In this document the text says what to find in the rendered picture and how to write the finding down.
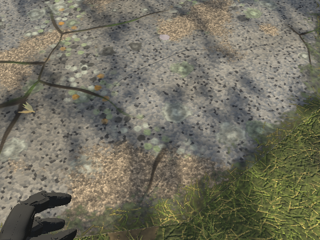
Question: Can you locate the robot left hand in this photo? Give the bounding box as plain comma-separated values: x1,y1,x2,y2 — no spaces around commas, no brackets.
0,190,77,240

